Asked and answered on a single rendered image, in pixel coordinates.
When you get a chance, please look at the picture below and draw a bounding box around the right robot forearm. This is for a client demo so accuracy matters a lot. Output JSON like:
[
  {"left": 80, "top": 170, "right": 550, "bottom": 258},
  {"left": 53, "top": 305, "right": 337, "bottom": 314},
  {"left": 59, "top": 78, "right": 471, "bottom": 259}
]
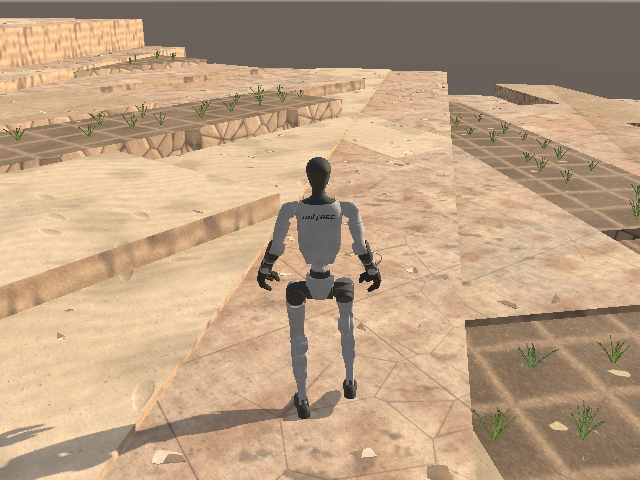
[{"left": 358, "top": 240, "right": 378, "bottom": 275}]

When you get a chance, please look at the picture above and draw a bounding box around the left robot forearm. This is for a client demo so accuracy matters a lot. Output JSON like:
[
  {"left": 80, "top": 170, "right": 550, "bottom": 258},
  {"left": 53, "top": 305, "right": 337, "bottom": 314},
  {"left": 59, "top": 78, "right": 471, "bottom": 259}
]
[{"left": 259, "top": 240, "right": 279, "bottom": 274}]

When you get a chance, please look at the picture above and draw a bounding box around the robot right hand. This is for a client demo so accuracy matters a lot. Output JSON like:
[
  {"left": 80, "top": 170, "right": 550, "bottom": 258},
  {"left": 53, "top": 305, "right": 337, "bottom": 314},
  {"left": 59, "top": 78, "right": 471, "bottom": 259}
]
[{"left": 359, "top": 269, "right": 382, "bottom": 292}]

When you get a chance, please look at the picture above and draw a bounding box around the robot left hand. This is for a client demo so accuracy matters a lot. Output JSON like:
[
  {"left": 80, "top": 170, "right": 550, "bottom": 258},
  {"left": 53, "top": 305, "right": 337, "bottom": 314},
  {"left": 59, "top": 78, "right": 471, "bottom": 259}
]
[{"left": 257, "top": 269, "right": 280, "bottom": 291}]

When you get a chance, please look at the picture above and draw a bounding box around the right robot foot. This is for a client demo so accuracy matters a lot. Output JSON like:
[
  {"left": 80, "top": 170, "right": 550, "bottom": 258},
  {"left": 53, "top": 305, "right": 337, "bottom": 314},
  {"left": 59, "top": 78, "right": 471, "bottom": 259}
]
[{"left": 343, "top": 379, "right": 357, "bottom": 399}]

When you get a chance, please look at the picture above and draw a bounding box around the right robot upper arm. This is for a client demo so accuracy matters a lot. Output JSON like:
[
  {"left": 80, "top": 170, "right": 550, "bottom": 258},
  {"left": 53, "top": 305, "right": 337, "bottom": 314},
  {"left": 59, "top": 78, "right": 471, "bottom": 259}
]
[{"left": 340, "top": 200, "right": 368, "bottom": 256}]

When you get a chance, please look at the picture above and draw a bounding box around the humanoid robot head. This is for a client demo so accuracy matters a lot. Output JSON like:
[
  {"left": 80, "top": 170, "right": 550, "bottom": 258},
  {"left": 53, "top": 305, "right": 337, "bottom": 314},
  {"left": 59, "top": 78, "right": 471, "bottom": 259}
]
[{"left": 302, "top": 157, "right": 336, "bottom": 205}]

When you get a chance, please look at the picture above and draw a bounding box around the left robot upper arm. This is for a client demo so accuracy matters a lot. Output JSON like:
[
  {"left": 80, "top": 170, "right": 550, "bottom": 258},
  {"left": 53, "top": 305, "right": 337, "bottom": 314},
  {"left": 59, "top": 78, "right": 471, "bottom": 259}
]
[{"left": 269, "top": 201, "right": 298, "bottom": 256}]

